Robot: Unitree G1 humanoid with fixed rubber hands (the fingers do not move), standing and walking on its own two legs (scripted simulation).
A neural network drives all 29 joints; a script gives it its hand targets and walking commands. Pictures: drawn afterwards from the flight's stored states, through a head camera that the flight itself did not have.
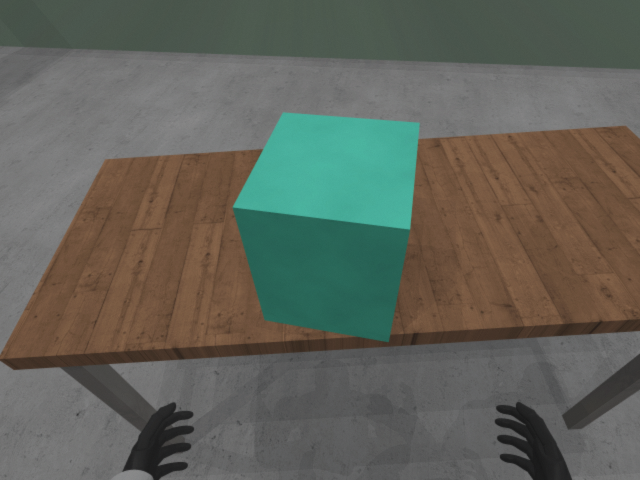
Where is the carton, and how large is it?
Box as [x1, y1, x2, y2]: [232, 112, 419, 341]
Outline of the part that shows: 283,112 232,207 264,319 388,341 410,225 419,123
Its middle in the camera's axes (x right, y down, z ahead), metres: +0.03 -0.02 +0.59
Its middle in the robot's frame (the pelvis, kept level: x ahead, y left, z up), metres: +0.46 +0.00 +0.05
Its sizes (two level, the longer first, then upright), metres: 0.210 0.200 0.250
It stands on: a table, 0.70 m high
